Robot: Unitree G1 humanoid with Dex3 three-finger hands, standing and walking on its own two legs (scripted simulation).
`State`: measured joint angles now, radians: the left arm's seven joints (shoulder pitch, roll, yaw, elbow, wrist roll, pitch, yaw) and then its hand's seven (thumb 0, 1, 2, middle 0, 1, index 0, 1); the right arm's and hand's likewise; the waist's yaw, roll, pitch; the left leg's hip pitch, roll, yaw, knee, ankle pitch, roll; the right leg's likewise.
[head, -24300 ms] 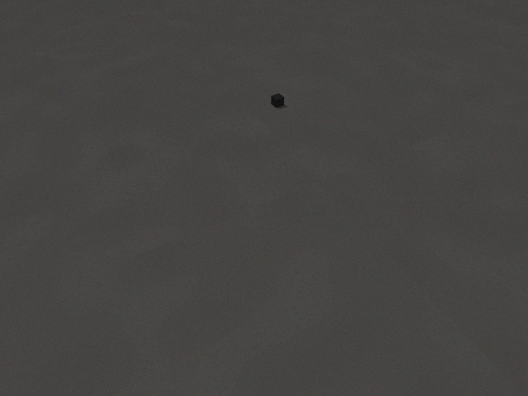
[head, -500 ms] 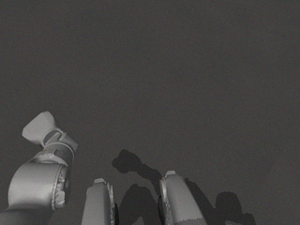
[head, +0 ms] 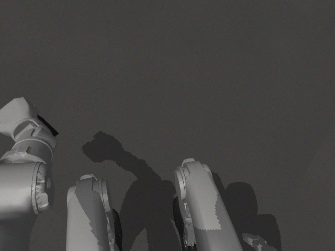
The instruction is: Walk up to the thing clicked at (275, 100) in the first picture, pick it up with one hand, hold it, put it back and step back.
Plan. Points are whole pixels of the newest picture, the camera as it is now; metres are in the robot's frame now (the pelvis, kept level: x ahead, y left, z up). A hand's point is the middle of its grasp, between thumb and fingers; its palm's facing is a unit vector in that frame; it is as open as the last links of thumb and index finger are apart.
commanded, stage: crouch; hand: left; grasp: from above
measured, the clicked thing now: (34, 131) +0.45 +0.29 -0.17
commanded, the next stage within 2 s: lower in 0.70 s
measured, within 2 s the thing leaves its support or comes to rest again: neither
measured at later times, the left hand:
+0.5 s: hand (44, 130) +0.47 +0.28 -0.21, palm faces -0.28 -0.30 -0.91, open 9.7 cm
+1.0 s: hand (48, 133) +0.47 +0.28 -0.25, palm faces -0.30 -0.30 -0.90, open 9.7 cm
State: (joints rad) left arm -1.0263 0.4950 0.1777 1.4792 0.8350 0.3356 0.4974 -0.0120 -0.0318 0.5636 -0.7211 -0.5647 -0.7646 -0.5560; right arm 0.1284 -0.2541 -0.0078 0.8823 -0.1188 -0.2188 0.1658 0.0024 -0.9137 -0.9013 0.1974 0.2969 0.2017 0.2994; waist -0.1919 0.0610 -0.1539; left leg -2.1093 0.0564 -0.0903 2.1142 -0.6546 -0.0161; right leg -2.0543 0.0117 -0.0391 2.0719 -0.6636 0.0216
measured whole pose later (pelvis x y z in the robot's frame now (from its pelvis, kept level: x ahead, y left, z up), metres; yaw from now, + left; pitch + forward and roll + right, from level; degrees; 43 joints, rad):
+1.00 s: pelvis +0.00 +0.00 -0.09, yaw -3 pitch +34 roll -7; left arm -1.17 0.69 0.28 1.71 0.93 0.24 0.55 -0.01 -0.04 0.57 -0.73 -0.57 -0.78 -0.56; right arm 0.17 -0.32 0.07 0.87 -0.19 -0.28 0.27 0.00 -0.93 -0.91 0.20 0.30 0.20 0.30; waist -0.26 0.03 -0.02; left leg -2.35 0.05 -0.15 2.41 -0.67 -0.02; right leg -2.28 0.03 -0.07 2.34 -0.67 0.04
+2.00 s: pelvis +0.00 +0.01 -0.11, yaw -8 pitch +29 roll -12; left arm -1.19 0.92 0.33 1.84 0.93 0.17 0.69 -0.01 -0.06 0.58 -0.75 -0.56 -0.80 -0.54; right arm 0.16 -0.35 0.22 0.82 -0.24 -0.37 0.36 0.00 -0.93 -0.90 0.19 0.30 0.20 0.30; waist -0.38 -0.08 0.16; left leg -2.35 0.05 -0.25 2.51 -0.70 -0.02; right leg -2.25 0.06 -0.14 2.37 -0.66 0.05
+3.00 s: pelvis -0.01 +0.01 -0.10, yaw -10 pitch +26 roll -15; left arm -1.23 1.04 0.26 1.86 0.88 0.19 0.71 -0.01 -0.03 0.60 -0.62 -0.63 -0.65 -0.62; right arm 0.12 -0.38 0.34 0.72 -0.24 -0.41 0.36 0.00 -0.91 -0.90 0.20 0.30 0.20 0.30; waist -0.44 -0.15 0.27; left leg -2.31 0.05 -0.29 2.50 -0.69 -0.01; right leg -2.17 0.07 -0.18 2.31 -0.63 0.07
